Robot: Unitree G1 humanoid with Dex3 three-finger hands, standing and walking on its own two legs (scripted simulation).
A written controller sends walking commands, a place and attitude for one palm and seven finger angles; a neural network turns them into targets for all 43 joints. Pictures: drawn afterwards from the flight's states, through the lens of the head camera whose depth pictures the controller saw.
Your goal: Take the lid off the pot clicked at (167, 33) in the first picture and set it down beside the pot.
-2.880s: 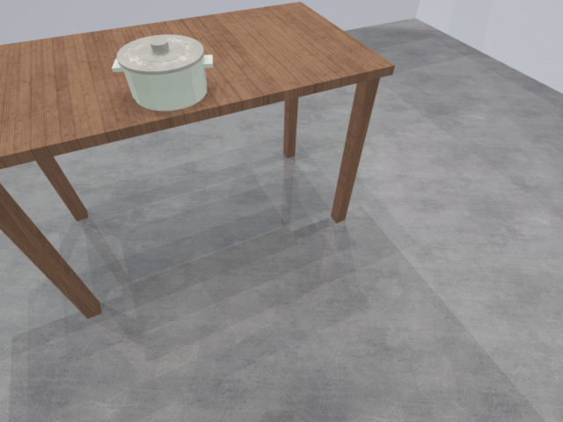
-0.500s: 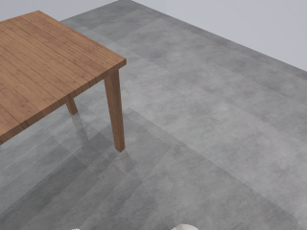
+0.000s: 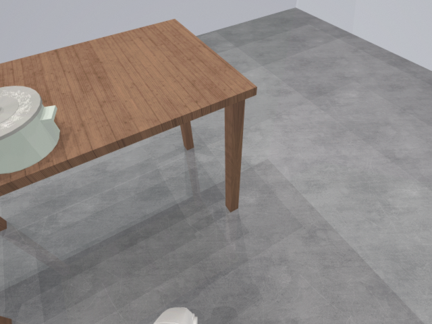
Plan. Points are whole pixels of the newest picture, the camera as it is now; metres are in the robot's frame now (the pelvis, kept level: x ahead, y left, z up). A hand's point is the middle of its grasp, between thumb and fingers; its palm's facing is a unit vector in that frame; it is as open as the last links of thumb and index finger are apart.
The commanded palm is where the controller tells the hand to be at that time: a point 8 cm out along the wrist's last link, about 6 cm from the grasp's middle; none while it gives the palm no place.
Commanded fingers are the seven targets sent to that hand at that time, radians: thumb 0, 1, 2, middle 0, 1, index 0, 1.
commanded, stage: turn to face it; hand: left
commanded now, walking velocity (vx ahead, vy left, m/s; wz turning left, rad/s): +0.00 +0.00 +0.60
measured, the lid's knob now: out of the picture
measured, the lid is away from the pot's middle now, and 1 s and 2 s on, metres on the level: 0.00 0.00 0.00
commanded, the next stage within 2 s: take the last steps up to it in 0.84 s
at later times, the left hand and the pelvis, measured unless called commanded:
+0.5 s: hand out of the picture +0.01 +0.25 -0.16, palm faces +0.33 -0.90 -0.29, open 7.4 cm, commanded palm none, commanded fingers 0.00 0.90 0.90 -0.20 -0.30 -0.20 -0.30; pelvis -0.02 +0.01 +0.00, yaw +18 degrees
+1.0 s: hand out of the picture -0.12 +0.20 -0.18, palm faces +0.55 -0.80 -0.23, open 7.3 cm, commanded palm none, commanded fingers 0.00 0.90 0.90 -0.20 -0.30 -0.20 -0.30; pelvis -0.04 +0.00 -0.01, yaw +31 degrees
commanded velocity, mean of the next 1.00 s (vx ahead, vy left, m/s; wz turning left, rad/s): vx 0.02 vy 0.00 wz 0.42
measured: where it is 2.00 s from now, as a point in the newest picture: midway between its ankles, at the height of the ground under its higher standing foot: outside the picture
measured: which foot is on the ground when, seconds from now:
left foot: up 0.00-0.16, down 0.18-0.58, up 0.60-0.96, down 0.98-1.00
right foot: down 0.00-0.18, up 0.20-0.56, down 0.58-0.98, up 1.00-1.00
